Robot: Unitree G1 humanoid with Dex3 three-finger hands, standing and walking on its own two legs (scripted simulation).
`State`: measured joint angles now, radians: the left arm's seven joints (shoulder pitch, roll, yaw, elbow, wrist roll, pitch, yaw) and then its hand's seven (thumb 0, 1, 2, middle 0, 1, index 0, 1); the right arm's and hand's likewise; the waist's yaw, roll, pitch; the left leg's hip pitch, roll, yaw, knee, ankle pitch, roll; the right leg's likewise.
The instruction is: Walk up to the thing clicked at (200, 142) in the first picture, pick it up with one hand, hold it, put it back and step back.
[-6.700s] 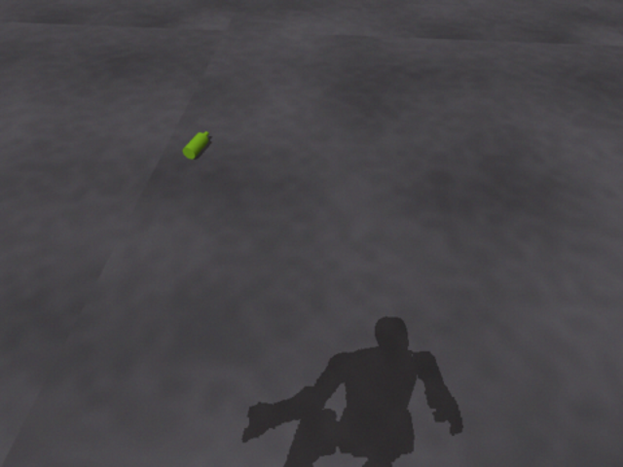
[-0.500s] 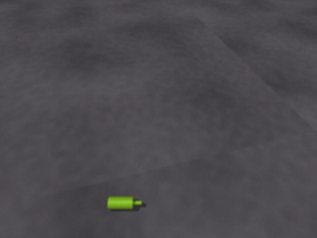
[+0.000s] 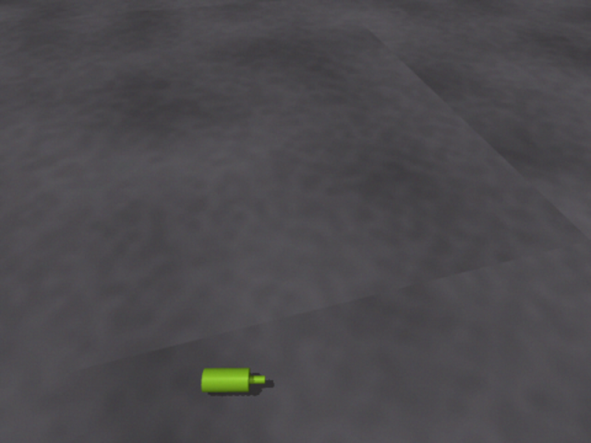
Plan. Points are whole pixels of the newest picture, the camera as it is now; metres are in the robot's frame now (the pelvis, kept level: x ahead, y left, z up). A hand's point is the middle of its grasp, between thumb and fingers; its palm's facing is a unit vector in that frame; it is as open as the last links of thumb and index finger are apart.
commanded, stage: walk up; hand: left
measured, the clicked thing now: (234, 379) +0.46 +0.18 -0.75
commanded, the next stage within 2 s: stand in 0.12 s
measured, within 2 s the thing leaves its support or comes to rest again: neither
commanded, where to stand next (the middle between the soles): +0.07 +0.01 m, yaw -1 degrees
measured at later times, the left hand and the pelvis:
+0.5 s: hand out of the picture +0.08 +0.24 -0.16, palm faces -0.02 -0.95 -0.32, open 7.4 cm; pelvis +0.01 -0.01 +0.00, yaw +0 degrees
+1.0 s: hand out of the picture +0.08 +0.23 -0.16, palm faces -0.02 -0.94 -0.34, open 7.4 cm; pelvis +0.01 -0.02 +0.00, yaw +0 degrees
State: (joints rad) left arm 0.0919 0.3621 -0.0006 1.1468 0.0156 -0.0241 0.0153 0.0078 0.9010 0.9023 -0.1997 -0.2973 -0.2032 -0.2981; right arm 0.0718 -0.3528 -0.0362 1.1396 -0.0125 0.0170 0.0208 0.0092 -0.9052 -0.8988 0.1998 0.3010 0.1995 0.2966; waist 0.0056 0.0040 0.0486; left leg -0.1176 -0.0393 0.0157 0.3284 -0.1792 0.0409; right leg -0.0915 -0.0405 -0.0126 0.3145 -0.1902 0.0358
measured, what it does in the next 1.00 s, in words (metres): stands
